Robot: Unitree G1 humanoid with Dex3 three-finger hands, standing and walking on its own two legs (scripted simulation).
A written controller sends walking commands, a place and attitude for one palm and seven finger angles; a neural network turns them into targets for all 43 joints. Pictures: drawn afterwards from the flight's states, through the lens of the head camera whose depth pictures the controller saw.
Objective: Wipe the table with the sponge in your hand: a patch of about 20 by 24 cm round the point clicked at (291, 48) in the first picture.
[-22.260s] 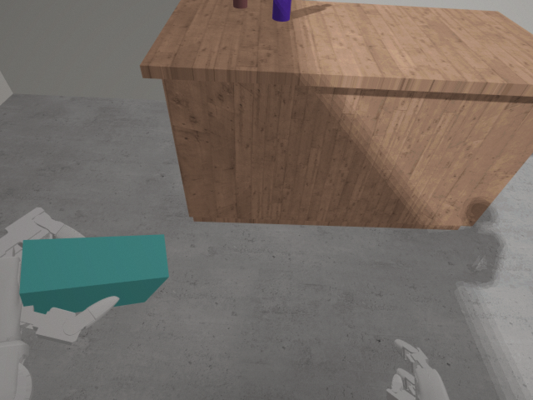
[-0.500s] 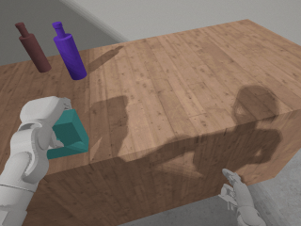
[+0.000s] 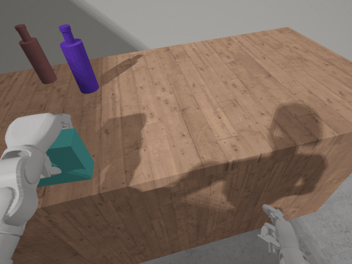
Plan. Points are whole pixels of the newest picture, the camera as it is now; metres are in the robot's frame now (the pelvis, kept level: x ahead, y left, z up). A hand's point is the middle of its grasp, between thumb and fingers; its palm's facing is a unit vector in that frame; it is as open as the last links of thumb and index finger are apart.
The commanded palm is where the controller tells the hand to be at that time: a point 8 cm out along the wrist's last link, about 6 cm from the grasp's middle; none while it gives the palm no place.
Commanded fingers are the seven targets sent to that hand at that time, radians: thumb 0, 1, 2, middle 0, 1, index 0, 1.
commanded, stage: wipe forward along the first lane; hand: left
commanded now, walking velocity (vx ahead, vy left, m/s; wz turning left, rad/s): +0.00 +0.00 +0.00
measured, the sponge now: (59, 164) +0.26 +0.33 +0.10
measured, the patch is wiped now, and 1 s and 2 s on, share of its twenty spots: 0.05 0.35 0.50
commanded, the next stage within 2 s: slide across to the middle lane in 1.64 s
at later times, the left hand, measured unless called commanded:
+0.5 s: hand (50, 131) +0.31 +0.36 +0.15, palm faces -0.03 -0.01 -1.00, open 9.4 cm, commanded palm +0.29 +0.36 +0.20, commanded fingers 0.00 0.10 1.30 -1.20 -1.60 -1.20 -1.60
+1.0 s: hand (50, 122) +0.35 +0.38 +0.15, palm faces -0.06 -0.01 -1.00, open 9.4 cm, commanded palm +0.33 +0.37 +0.18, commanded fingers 0.00 0.10 1.30 -1.20 -1.60 -1.20 -1.60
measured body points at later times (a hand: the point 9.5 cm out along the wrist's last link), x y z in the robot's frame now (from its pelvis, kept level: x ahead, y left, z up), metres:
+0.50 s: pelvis +0.00 +0.01 +0.00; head +0.00 -0.02 +0.45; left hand +0.31 +0.35 +0.21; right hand +0.20 -0.22 -0.10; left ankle +0.04 +0.13 -0.74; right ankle -0.02 -0.10 -0.74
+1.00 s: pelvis +0.00 +0.01 +0.00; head +0.01 -0.01 +0.45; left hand +0.35 +0.38 +0.20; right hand +0.16 -0.23 -0.12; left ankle +0.04 +0.13 -0.74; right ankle -0.02 -0.10 -0.74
